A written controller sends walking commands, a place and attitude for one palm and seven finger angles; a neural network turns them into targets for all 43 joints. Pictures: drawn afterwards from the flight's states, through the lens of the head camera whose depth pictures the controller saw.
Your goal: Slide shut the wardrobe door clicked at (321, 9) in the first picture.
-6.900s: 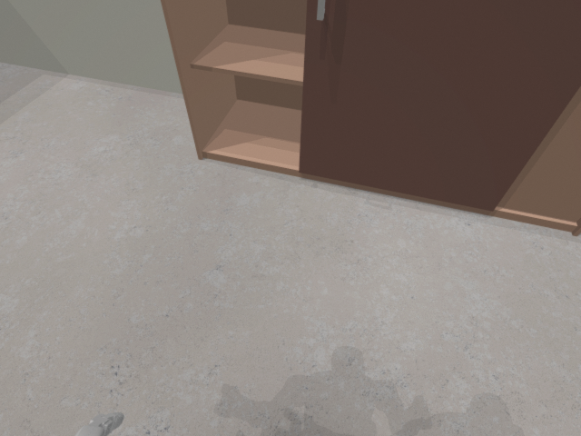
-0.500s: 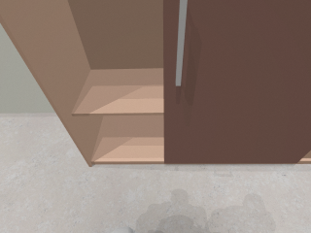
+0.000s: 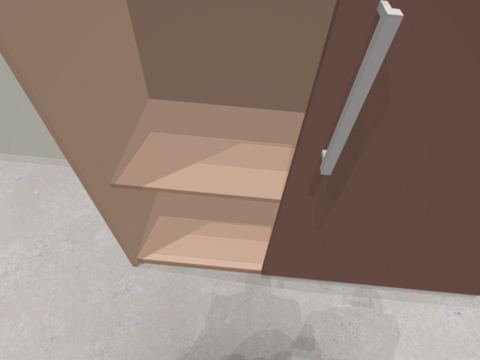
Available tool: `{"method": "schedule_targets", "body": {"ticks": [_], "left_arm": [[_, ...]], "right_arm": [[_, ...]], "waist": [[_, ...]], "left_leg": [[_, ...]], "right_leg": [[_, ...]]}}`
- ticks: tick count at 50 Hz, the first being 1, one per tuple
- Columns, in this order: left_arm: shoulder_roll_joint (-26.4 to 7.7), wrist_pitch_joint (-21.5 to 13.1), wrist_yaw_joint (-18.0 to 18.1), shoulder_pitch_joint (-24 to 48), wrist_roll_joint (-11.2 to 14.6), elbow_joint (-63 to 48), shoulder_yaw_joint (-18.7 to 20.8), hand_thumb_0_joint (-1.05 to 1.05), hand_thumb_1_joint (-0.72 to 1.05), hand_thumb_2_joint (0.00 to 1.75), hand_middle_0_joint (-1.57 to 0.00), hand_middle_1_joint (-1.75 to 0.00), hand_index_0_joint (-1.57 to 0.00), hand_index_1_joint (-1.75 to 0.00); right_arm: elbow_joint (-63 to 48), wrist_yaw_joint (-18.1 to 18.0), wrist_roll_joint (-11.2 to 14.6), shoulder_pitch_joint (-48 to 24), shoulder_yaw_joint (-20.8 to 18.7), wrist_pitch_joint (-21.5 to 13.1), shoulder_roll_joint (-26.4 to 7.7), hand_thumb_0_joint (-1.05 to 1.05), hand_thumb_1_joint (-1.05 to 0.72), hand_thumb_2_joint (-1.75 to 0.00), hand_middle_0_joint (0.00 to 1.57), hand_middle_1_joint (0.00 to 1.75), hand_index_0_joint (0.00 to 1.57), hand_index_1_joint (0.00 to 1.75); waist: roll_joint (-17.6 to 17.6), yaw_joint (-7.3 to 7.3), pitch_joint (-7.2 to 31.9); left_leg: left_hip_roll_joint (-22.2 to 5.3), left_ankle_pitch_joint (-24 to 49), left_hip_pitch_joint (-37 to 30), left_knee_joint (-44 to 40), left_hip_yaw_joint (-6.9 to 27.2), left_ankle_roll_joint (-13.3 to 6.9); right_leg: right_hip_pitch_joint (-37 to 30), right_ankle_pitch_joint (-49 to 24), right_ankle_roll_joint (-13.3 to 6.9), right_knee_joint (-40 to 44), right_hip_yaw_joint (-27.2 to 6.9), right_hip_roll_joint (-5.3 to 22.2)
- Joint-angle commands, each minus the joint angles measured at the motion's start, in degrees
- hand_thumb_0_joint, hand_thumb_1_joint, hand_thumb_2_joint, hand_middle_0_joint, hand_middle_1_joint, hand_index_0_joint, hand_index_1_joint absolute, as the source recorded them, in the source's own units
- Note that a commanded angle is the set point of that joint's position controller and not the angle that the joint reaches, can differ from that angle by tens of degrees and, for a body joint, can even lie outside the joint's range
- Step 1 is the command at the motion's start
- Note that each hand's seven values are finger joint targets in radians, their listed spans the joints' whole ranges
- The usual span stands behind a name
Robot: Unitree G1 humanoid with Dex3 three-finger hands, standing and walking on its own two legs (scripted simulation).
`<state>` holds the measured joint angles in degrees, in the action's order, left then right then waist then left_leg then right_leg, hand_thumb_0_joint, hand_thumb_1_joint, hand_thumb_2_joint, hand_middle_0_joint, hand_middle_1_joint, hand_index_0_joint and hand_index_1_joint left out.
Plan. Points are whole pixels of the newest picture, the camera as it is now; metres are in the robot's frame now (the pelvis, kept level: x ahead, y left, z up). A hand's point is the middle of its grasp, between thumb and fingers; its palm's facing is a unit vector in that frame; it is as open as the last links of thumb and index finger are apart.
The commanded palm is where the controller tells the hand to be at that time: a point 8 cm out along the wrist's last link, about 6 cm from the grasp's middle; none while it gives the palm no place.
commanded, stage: come to a stop and stand still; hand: right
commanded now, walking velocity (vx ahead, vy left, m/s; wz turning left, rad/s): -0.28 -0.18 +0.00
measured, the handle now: (349, 104) +0.50 -0.13 +0.17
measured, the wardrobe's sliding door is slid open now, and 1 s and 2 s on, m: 0.53 0.53 0.53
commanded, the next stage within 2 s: none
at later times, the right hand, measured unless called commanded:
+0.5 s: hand out of the picture +0.05 -0.19 -0.17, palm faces +0.02 +0.96 -0.30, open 7.4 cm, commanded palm none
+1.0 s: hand out of the picture +0.00 -0.14 -0.17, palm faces +0.00 +0.98 -0.20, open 7.4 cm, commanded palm none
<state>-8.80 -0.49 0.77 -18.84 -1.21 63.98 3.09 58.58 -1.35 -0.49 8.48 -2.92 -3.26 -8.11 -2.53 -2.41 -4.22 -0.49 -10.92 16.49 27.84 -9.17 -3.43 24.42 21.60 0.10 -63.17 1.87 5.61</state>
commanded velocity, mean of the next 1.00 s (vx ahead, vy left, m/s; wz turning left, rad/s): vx -0.08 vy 0.01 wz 0.00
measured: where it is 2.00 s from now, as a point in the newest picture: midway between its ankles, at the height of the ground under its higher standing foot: outside the picture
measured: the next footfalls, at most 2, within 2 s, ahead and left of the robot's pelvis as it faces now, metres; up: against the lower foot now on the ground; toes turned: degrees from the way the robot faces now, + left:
right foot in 0.18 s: +0.13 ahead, -0.13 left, +0.00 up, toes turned -3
left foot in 0.48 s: +0.04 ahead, +0.13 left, +0.00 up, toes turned +3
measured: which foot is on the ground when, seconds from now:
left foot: down 0.00-0.22, up 0.24-0.46, down 0.48-1.00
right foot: up 0.00-0.16, down 0.18-0.48, up 0.50-0.66, down 0.68-1.00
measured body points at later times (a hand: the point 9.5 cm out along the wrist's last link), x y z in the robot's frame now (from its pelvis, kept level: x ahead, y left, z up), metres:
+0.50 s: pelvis +0.02 +0.01 -0.01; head +0.06 +0.03 +0.44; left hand +0.13 +0.24 -0.16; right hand +0.05 -0.24 -0.15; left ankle +0.00 +0.13 -0.74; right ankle +0.10 -0.13 -0.73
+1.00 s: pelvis -0.02 +0.04 +0.00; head -0.02 +0.04 +0.45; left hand -0.03 +0.26 -0.16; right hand +0.00 -0.19 -0.15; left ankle +0.00 +0.13 -0.73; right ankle +0.04 -0.07 -0.73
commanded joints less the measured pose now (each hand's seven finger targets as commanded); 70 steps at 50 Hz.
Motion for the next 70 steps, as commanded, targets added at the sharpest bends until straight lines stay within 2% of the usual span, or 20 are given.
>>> {"method": "schedule_targets", "body": {"ticks": [1, 4, 7, 9, 11, 15, 20, 22, 23, 24, 25, 27, 29, 33, 35, 36, 39, 45, 57, 70], "left_arm": [[1.1, 0.3, 0.3, -6.3, 0.2, -0.8, -1.5, 0.00, 0.90, 0.90, -0.20, -0.30, -0.20, -0.30], [-0.5, 0.6, 0.5, -2.2, 0.8, -2.2, -1.8, 0.00, 0.90, 0.90, -0.20, -0.30, -0.20, -0.30], [-3.1, 1.0, 0.6, -1.3, 0.7, -3.0, -0.8, 0.00, 0.90, 0.90, -0.20, -0.30, -0.20, -0.30], [-7.6, 0.9, 0.8, 1.0, 0.3, -5.0, 0.0, 0.00, 0.90, 0.90, -0.20, -0.30, -0.20, -0.30], [-9.7, 1.0, 1.3, 4.8, 0.3, -6.4, 0.1, 0.00, 0.90, 0.90, -0.20, -0.30, -0.20, -0.30], [-10.8, 1.5, 2.0, 9.0, -0.1, -8.8, 1.0, 0.00, 0.90, 0.90, -0.20, -0.30, -0.20, -0.30], [-11.6, 2.2, 1.6, 9.8, 0.0, -9.6, 2.1, 0.00, 0.90, 0.90, -0.20, -0.30, -0.20, -0.30], [-11.2, 2.4, 1.1, 10.3, 0.4, -9.6, 2.1, 0.00, 0.90, 0.90, -0.20, -0.30, -0.20, -0.30], [-12.4, 0.7, 1.3, 12.2, 2.0, -12.9, 2.4, 0.00, 0.90, 0.90, -0.20, -0.30, -0.20, -0.30], [-7.0, 1.1, -0.4, 8.4, 1.4, -15.6, 1.7, 0.00, 0.90, 0.90, -0.20, -0.30, -0.20, -0.30], [-5.8, 2.0, -1.2, 9.4, 0.0, -16.0, 1.1, 0.00, 0.90, 0.90, -0.20, -0.30, -0.20, -0.30], [-4.8, 2.0, -0.9, 8.8, 0.2, -16.3, 1.1, 0.00, 0.90, 0.90, -0.20, -0.30, -0.20, -0.30], [-3.9, 1.8, -0.6, 8.6, 0.8, -17.1, 0.6, 0.00, 0.90, 0.90, -0.20, -0.30, -0.20, -0.30], [-4.3, 1.0, -0.4, 2.2, 0.5, -14.0, -0.3, 0.00, 0.90, 0.90, -0.20, -0.30, -0.20, -0.30], [-7.5, 0.3, -0.2, 2.9, -0.1, -13.9, -0.5, 0.00, 0.90, 0.90, -0.20, -0.30, -0.20, -0.30], [-7.9, 0.2, -0.2, 3.8, -0.2, -13.4, -0.6, 0.00, 0.90, 0.90, -0.20, -0.30, -0.20, -0.30], [-8.3, 0.5, -0.2, 6.0, -0.3, -12.9, -0.8, 0.00, 0.90, 0.90, -0.20, -0.30, -0.20, -0.30], [-4.8, 0.5, -0.2, -1.0, -0.2, -8.6, -1.6, 0.00, 0.90, 0.90, -0.20, -0.30, -0.20, -0.30], [-4.1, -0.2, 0.2, -3.5, 0.1, -3.4, -2.4, 0.00, 0.90, 0.90, -0.20, -0.30, -0.20, -0.30], [-3.1, -1.7, 0.8, -2.5, 0.8, -1.0, -3.0, 0.00, 0.90, 0.90, -0.20, -0.30, -0.20, -0.30]], "right_arm": [[-0.6, -0.3, -0.9, 3.3, -0.1, -0.1, -5.8, 0.00, -0.90, -0.90, 0.20, 0.30, 0.20, 0.30], [0.2, -0.6, -0.6, 4.3, -0.2, 1.1, -8.1, 0.00, -0.90, -0.90, 0.20, 0.30, 0.20, 0.30], [0.3, -1.1, -0.2, 4.4, -0.6, 2.4, -9.4, 0.00, -0.90, -0.90, 0.20, 0.30, 0.20, 0.30], [-0.6, -1.3, -0.1, 6.6, -0.4, 3.6, -7.5, 0.00, -0.90, -0.90, 0.20, 0.30, 0.20, 0.30], [-1.0, -1.2, 0.0, 7.5, 0.0, 4.6, -6.6, 0.00, -0.90, -0.90, 0.20, 0.30, 0.20, 0.30], [-1.0, -0.8, -0.3, 8.4, -0.5, 5.0, -7.4, 0.00, -0.90, -0.90, 0.20, 0.30, 0.20, 0.30], [-2.2, -0.5, -0.3, 9.1, -0.5, 4.8, -6.7, 0.00, -0.90, -0.90, 0.20, 0.30, 0.20, 0.30], [-1.2, -0.6, -0.4, 12.6, -0.3, 4.5, -6.5, 0.00, -0.90, -0.90, 0.20, 0.30, 0.20, 0.30], [-1.6, -2.2, -0.7, 15.6, 1.0, 3.2, -6.8, 0.00, -0.90, -0.90, 0.20, 0.30, 0.20, 0.30], [-6.2, -2.3, -1.7, 10.3, 0.1, 2.8, -11.7, 0.00, -0.90, -0.90, 0.20, 0.30, 0.20, 0.30], [-7.5, -1.8, -1.5, 8.0, 0.1, 2.1, -13.6, 0.00, -0.90, -0.90, 0.20, 0.30, 0.20, 0.30], [-8.5, -2.3, -1.5, 8.4, -0.4, 1.2, -11.5, 0.00, -0.90, -0.90, 0.20, 0.30, 0.20, 0.30], [-9.4, -2.4, -1.7, 8.5, -0.6, 1.4, -11.3, 0.00, -0.90, -0.90, 0.20, 0.30, 0.20, 0.30], [-9.5, -1.8, -0.8, 7.2, 0.0, 2.5, -10.9, 0.00, -0.90, -0.90, 0.20, 0.30, 0.20, 0.30], [-9.1, -1.4, -0.5, 9.4, 0.7, 3.0, -8.2, 0.00, -0.90, -0.90, 0.20, 0.30, 0.20, 0.30], [-8.1, -1.4, -0.6, 9.4, 0.7, 3.4, -8.4, 0.00, -0.90, -0.90, 0.20, 0.30, 0.20, 0.30], [-5.8, -0.8, -1.0, 12.5, 1.0, 3.2, -7.8, 0.00, -0.90, -0.90, 0.20, 0.30, 0.20, 0.30], [-4.9, -0.4, -0.5, 9.5, 1.0, 2.1, -9.3, 0.00, -0.90, -0.90, 0.20, 0.30, 0.20, 0.30], [0.4, -0.5, -0.4, 12.6, 1.8, 1.9, -6.7, 0.00, -0.90, -0.90, 0.20, 0.30, 0.20, 0.30], [4.3, -0.9, -0.4, 15.2, 2.7, 0.8, -4.5, 0.00, -0.90, -0.90, 0.20, 0.30, 0.20, 0.30]], "waist": [[6.2, -0.02, 4.2], [7.5, 1.70, 6.2], [8.6, 1.05, 5.1], [-0.9, 2.28, 3.7], [-11.7, 3.24, 2.6], [-6.2, 3.05, 7.8], [-6.1, 2.24, 10.9], [-4.5, 3.66, 11.4], [5.2, 5.35, 11.4], [19.0, 2.03, 7.6], [11.2, 2.13, 8.0], [13.1, 1.52, 7.1], [12.7, 1.67, 5.9], [7.1, 0.11, 3.0], [-1.1, 2.59, -0.3], [-5.7, 2.90, -0.6], [-1.5, 4.63, -1.7], [6.3, 1.33, 1.0], [2.4, 2.14, -1.5], [2.3, 2.85, 2.4]], "left_leg": [[-14.2, 21.2, 0.9, -13.8, 9.4, -6.6], [-14.1, 27.9, -4.6, -9.1, 9.5, -6.3], [-12.7, 25.2, -3.1, -2.9, 9.0, -3.3], [-6.2, 9.6, 1.7, 1.8, 6.4, 1.3], [-1.7, -12.1, -1.2, 11.5, 3.9, 3.7], [-1.1, -21.5, 6.4, 25.9, 9.5, 3.8], [-1.3, -17.2, 2.5, 14.8, 8.3, 4.3], [-0.9, -5.8, -4.1, 1.6, 6.6, 4.6], [-4.9, 3.0, -1.0, -11.4, 13.8, 5.0], [-12.3, 9.6, -3.1, -10.0, 22.4, 2.2], [-14.6, 12.6, -3.0, -7.2, 21.6, -2.1], [-13.4, 25.8, -5.7, -3.0, 20.9, -5.0], [-14.0, 27.4, -5.2, -1.8, 19.3, -7.3], [-9.0, 1.2, 5.3, -1.9, 15.7, -2.4], [-2.6, -11.2, 6.0, -1.4, 11.4, 1.4], [-1.3, -13.9, 2.0, 0.7, 9.1, 1.8], [-1.6, -13.7, -3.7, -1.5, 10.8, 1.3], [-7.0, -23.6, 4.0, -12.1, 18.6, -0.8], [-5.5, -21.4, 3.4, -11.1, 16.3, 0.1], [-5.0, -1.7, -3.0, -7.0, 12.7, 0.9]], "right_leg": [[-5.1, -2.2, 1.6, 13.9, 0.3, -0.1], [-7.5, -4.5, 2.2, 24.3, 0.6, -1.6], [-13.6, -17.0, 2.0, 35.7, 0.5, -1.7], [-16.6, -39.9, -2.0, 38.1, -6.0, 6.4], [-10.3, -43.9, -8.0, 44.9, -12.0, 12.3], [-18.3, -49.2, -12.6, 41.4, -11.1, 13.3], [-19.6, -43.5, -10.4, 39.6, -8.3, 11.4], [-16.4, -32.9, -7.5, 37.3, -6.5, 8.3], [-18.0, -33.7, -2.7, 25.9, -3.0, 6.8], [-3.0, -3.3, -0.4, 21.5, 1.6, -3.0], [-1.8, 1.0, 0.1, 17.6, 0.8, -4.4], [2.3, 1.9, -0.9, 10.3, -0.9, -4.7], [1.4, 3.4, -0.9, 13.5, -0.7, -4.6], [-13.7, -6.6, -1.2, 34.5, 0.6, -4.6], [-9.2, -7.8, -5.2, 40.7, -9.0, 3.8], [-3.8, 0.8, -6.0, 45.5, -12.4, 4.5], [3.7, 12.9, -4.7, 47.5, -10.4, 2.2], [-6.5, -0.3, -2.2, 37.9, -3.3, -2.7], [-4.9, 1.2, -2.2, 41.4, -5.5, -1.4], [-9.9, -11.5, -3.2, 42.2, -5.8, 0.3]]}}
